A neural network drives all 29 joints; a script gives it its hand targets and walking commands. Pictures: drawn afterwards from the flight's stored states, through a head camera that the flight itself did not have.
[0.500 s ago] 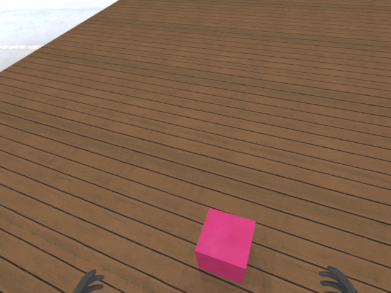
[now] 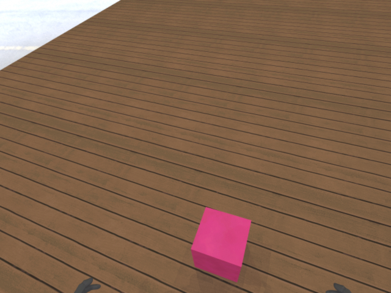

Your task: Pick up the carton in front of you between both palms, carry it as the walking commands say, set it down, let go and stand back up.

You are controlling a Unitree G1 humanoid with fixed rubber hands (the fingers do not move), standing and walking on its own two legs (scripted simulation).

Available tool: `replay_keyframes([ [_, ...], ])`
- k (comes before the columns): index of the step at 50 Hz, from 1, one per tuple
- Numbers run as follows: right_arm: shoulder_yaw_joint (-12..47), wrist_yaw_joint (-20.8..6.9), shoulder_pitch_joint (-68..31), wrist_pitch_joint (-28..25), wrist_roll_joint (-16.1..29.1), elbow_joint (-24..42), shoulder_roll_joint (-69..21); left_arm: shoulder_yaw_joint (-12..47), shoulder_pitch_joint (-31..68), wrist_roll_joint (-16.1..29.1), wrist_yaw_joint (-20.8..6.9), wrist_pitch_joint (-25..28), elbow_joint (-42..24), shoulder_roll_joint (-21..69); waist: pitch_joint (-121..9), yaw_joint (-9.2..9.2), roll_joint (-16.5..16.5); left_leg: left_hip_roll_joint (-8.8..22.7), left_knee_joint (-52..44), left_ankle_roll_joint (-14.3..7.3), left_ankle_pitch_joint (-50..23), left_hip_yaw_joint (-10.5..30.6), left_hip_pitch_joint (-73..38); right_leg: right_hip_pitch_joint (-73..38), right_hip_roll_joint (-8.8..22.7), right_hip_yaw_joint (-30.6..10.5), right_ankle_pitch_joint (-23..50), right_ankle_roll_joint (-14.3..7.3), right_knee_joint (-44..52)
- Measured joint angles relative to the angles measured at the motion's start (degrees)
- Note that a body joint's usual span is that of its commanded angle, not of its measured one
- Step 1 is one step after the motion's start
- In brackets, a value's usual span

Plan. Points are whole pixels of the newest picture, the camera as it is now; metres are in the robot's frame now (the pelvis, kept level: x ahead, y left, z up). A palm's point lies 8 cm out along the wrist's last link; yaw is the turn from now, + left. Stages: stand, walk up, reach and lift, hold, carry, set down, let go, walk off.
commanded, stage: stand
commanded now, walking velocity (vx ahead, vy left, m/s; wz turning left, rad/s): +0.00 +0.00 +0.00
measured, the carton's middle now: (221, 244) +0.44 -0.05 -0.65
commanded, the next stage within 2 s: none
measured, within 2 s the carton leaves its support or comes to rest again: neither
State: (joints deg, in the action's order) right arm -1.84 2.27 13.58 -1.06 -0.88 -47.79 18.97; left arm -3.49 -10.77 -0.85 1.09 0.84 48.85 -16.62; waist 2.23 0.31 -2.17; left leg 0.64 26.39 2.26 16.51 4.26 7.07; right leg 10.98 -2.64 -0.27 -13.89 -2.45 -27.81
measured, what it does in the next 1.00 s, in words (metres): stands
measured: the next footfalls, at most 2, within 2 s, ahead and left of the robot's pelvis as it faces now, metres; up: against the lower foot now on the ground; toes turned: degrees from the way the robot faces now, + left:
none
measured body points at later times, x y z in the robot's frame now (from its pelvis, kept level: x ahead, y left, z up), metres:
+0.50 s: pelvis -0.01 +0.01 +0.00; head -0.01 -0.01 +0.45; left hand +0.09 +0.30 -0.11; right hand +0.07 -0.29 -0.12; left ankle -0.02 +0.15 -0.74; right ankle +0.01 -0.09 -0.74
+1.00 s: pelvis -0.01 +0.01 +0.01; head -0.01 +0.00 +0.46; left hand +0.09 +0.31 -0.11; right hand +0.07 -0.29 -0.12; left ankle -0.02 +0.15 -0.74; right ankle +0.01 -0.09 -0.74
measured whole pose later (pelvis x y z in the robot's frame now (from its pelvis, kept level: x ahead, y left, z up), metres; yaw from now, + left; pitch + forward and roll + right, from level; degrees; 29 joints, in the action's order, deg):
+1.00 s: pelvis -0.01 +0.01 +0.01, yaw -1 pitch -3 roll +0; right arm -1.4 1.8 10.8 -1.5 -0.3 -55.7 20.3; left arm -2.2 -8.9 0.1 1.2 1.1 56.1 -18.8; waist 2.6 0.1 -1.1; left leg 0.3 21.2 1.6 12.9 2.9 5.3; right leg 9.6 -1.9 -1.7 -10.1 -1.4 -22.8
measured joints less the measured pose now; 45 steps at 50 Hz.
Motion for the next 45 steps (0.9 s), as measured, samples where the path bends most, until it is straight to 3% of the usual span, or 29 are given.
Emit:
replay_keyframes([
  [45,0.49,-0.43,-2.54,-0.41,0.56,-7.57,1.24,1.20,1.66,0.91,0.13,0.23,7.00,-2.05,0.40,-0.16,1.02,-0.38,-4.87,-0.65,-3.48,-1.19,-1.64,-1.29,0.72,-1.27,3.65,0.98,4.70],
])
